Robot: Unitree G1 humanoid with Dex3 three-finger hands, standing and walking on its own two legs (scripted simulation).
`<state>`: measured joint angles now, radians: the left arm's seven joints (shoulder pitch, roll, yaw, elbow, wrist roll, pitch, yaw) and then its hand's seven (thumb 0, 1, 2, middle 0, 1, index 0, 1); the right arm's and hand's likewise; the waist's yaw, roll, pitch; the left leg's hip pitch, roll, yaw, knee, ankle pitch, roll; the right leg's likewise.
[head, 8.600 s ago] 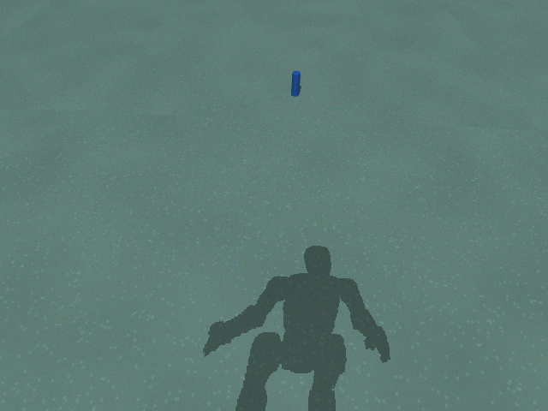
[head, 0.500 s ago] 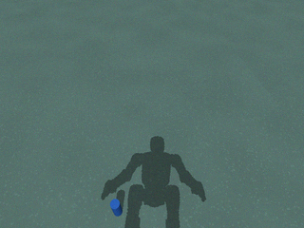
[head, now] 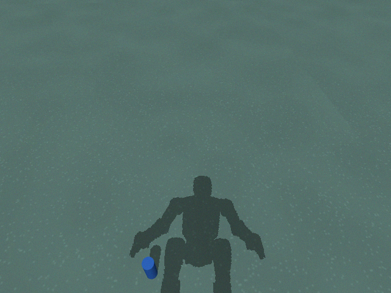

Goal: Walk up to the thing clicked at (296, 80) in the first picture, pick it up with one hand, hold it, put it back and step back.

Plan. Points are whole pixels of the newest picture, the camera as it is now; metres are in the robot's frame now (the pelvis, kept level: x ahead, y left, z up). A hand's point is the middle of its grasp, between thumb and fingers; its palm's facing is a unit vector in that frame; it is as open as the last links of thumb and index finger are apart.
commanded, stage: stand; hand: left
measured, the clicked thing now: (150, 268) +0.35 +0.20 -0.71
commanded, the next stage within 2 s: go down in 0.66 s
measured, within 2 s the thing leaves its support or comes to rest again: neither
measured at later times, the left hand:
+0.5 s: hand out of the picture +0.07 +0.25 -0.16, palm faces -0.03 -0.94 -0.35, open 7.4 cm
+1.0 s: hand (85, 292) +0.16 +0.25 -0.17, palm faces +0.06 -0.95 -0.31, open 11.1 cm
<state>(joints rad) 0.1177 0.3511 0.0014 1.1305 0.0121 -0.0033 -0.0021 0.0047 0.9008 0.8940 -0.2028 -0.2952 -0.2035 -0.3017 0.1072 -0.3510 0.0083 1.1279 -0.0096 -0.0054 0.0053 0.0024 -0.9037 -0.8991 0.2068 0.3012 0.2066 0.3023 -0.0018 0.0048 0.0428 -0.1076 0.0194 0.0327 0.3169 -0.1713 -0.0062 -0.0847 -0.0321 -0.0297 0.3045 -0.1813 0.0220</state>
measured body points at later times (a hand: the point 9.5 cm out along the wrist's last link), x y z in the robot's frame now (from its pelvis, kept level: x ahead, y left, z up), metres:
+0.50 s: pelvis +0.00 +0.00 +0.00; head +0.01 +0.00 +0.45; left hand +0.07 +0.30 -0.13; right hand +0.07 -0.30 -0.14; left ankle +0.00 +0.12 -0.75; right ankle -0.01 -0.13 -0.75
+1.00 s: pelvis -0.01 +0.00 -0.02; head +0.05 +0.01 +0.42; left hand +0.16 +0.30 -0.15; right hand +0.09 -0.27 -0.14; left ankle +0.00 +0.12 -0.75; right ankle -0.01 -0.13 -0.75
